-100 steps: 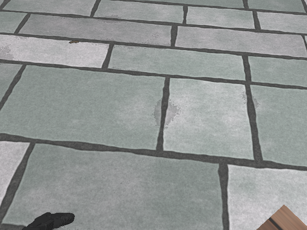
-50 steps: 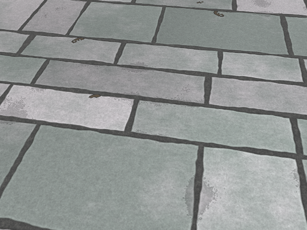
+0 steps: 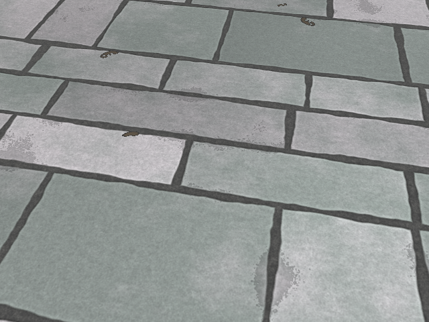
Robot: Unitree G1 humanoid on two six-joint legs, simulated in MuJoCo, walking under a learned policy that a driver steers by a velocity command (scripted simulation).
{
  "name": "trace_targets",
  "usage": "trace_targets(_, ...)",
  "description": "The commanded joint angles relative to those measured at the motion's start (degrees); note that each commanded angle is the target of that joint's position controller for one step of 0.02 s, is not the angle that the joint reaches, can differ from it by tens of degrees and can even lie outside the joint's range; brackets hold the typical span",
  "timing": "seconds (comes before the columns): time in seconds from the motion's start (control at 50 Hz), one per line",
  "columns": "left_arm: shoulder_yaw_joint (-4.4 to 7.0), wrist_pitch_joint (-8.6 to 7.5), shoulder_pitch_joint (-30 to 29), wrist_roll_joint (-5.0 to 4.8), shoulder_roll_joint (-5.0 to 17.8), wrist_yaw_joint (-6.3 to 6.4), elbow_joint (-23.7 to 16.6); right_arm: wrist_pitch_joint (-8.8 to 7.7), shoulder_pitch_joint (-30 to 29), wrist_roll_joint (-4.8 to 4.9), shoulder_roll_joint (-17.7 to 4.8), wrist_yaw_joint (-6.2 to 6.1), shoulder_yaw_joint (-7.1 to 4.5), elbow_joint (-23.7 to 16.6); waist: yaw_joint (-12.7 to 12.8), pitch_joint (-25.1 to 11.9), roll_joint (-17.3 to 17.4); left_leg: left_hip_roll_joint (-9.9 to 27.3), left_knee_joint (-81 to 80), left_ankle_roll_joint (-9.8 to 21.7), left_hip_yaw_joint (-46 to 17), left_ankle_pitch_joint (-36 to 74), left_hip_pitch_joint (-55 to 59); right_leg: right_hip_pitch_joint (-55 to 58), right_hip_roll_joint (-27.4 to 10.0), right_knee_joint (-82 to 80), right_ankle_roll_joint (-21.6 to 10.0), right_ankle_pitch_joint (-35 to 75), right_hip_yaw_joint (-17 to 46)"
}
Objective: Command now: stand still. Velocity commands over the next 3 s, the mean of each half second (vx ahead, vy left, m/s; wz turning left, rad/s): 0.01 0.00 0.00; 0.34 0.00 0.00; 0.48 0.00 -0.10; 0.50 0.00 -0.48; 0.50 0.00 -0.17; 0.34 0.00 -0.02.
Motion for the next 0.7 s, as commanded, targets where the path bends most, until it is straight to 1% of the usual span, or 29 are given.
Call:
trace_targets(0.02,0.75,-0.42,0.66,-0.02,5.78,0.21,-1.37,-0.39,3.08,0.04,-5.44,-0.16,-0.77,-0.94,-0.01,0.34,0.46,2.13,-6.52,0.84,-2.12,3.49,-5.79,3.22,-1.41,-3.65,-1.74,5.43,1.24)
trace_targets(0.44,0.29,-0.43,3.79,-0.22,4.55,0.46,-0.49,-0.59,7.04,0.23,-3.95,-0.18,-0.64,-0.87,-0.01,0.61,0.44,2.00,-6.32,1.06,-2.00,5.94,-5.75,3.05,-1.33,-3.27,-1.73,7.17,1.22)
trace_targets(0.46,0.12,-0.38,4.80,-0.19,3.83,0.47,0.06,-0.52,8.25,0.25,-3.47,-0.24,-0.57,-0.29,-0.05,-0.73,0.75,1.64,-6.91,1.28,-1.72,0.27,-5.22,3.62,-0.55,-3.05,-1.73,1.90,0.33)
trace_targets(0.48,0.23,-0.31,4.93,-0.43,3.97,0.55,0.16,-0.35,8.77,0.61,-4.35,-0.42,-0.94,-0.15,-0.24,0.22,1.63,1.55,-7.51,2.18,-2.26,-8.60,-5.97,2.14,1.02,-1.26,-1.89,-6.34,-1.24)
trace_targets(0.5,0.48,-0.42,4.82,-0.72,4.37,0.60,-0.06,-0.21,8.45,1.01,-6.18,-0.65,-1.57,-0.68,-0.51,1.95,3.46,2.74,-8.54,3.90,-4.56,-18.52,-6.99,-1.21,2.61,1.68,-2.19,-15.38,-3.04)
trace_targets(0.52,0.43,-0.87,3.62,-0.58,3.97,0.49,-0.90,-0.36,8.93,1.33,-7.70,-0.68,-2.13,-1.20,-1.22,4.14,5.29,6.12,-10.95,6.13,-9.45,-26.62,-7.71,-5.28,3.18,5.34,-2.41,-18.72,-4.13)
trace_targets(0.54,0.39,-1.67,1.76,-0.64,3.60,0.13,-2.00,-0.72,11.05,1.74,-9.34,-0.73,-2.83,-1.22,-2.29,5.76,7.87,11.20,-14.77,8.91,-16.21,-32.38,-6.78,-10.33,2.95,10.78,-2.63,-17.47,-5.01)
trace_targets(0.56,0.23,-2.65,0.80,-0.89,2.88,-0.47,-2.93,-1.26,10.87,1.94,-11.26,-0.73,-3.63,-1.53,-2.48,7.65,10.80,17.25,-18.16,12.00,-23.34,-33.91,-6.60,-13.78,1.05,17.73,-3.13,-13.66,-4.42)
trace_targets(0.58,0.37,-3.48,-0.39,-1.20,3.08,-0.98,-3.68,-1.88,10.60,1.67,-10.87,-0.64,-3.78,-2.02,-2.56,9.16,10.10,20.43,-19.61,13.78,-27.12,-31.80,-6.07,-17.60,-1.35,22.62,-3.85,-14.04,-2.61)
trace_targets(0.6,0.48,-4.18,-1.21,-1.64,3.16,-1.43,-4.46,-2.49,10.17,1.36,-10.08,-0.41,-3.72,-2.42,-2.35,10.34,9.18,21.36,-19.48,13.92,-27.84,-27.78,-4.19,-21.46,-3.14,25.15,-4.48,-16.55,-0.93)
trace_targets(0.62,0.70,-4.82,-1.48,-1.99,3.73,-1.76,-4.98,-2.97,9.32,1.49,-9.15,-0.15,-3.61,-3.12,-1.87,9.91,8.10,20.35,-18.72,12.71,-25.57,-23.07,-1.41,-23.18,-4.41,23.66,-5.00,-17.45,-0.15)
trace_targets(0.64,0.74,-5.45,-1.39,-2.23,3.67,-2.04,-5.37,-3.20,8.34,1.95,-9.16,0.09,-3.67,-3.62,-1.32,9.13,7.68,18.84,-17.53,11.07,-22.14,-18.80,-0.64,-21.21,-4.76,18.39,-5.39,-16.72,-0.49)
trace_targets(0.66,0.92,-5.95,-0.58,-2.25,3.59,-2.23,-5.07,-3.20,7.25,2.30,-9.38,0.28,-3.74,-4.10,-0.49,7.85,6.79,16.09,-16.11,9.53,-17.52,-14.95,-2.18,-15.44,-3.59,12.31,-5.34,-14.36,-2.63)
trace_targets(0.68,1.15,-6.21,2.53,-2.15,3.07,-2.41,-3.72,-2.96,6.09,2.53,-9.88,0.50,-3.82,-4.36,1.33,6.30,6.39,13.21,-13.59,8.38,-12.87,-12.56,-6.41,-6.24,-1.08,6.40,-4.91,-8.80,-6.06)
trace_targets(0.7,1.72,-6.11,7.96,-2.02,3.16,-2.48,-1.21,-2.67,6.26,2.48,-9.98,0.70,-3.82,-4.51,3.08,4.09,5.69,10.80,-10.20,7.89,-10.03,-10.88,-11.21,3.86,2.00,3.94,-3.89,-3.16,-8.65)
